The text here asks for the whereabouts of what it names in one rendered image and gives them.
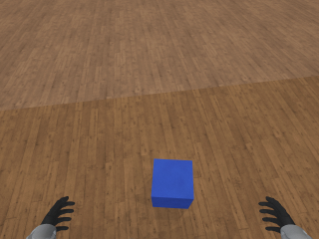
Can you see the robot right forearm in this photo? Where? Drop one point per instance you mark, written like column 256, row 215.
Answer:
column 291, row 231

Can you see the robot left forearm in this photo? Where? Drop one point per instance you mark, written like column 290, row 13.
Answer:
column 43, row 231

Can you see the robot right hand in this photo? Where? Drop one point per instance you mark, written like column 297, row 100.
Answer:
column 282, row 217

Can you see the robot left hand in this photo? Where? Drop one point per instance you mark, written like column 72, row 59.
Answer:
column 56, row 211

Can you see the carton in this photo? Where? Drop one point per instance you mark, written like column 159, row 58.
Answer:
column 172, row 185

